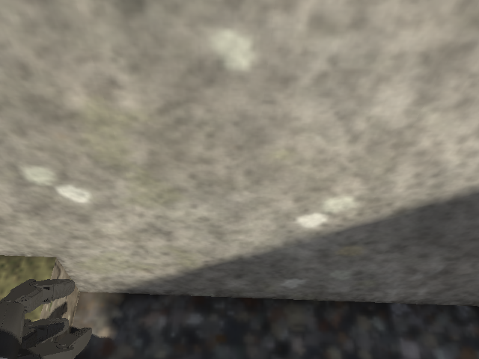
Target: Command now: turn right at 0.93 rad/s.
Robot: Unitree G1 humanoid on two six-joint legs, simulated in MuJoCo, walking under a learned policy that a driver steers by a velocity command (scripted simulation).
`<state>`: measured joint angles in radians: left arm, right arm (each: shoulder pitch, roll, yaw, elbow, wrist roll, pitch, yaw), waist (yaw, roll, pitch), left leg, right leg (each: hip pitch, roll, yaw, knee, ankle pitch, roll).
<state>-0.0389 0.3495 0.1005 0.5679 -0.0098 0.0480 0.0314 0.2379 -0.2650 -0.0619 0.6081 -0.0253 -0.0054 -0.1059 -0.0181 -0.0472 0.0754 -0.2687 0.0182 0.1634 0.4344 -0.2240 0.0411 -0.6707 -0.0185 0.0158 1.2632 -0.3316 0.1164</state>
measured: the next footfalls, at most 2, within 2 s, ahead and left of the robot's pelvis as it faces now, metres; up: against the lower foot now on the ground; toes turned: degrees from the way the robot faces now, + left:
right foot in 0.28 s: +0.00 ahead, -0.15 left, +0.00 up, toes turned -18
left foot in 0.54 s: +0.17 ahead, +0.04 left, +0.00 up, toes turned -33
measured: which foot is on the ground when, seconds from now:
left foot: down 0.00-0.28, up 0.30-0.52, down 0.54-0.80, up 0.82-1.00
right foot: up 0.00-0.26, down 0.28-0.52, up 0.54-0.80, down 0.82-1.00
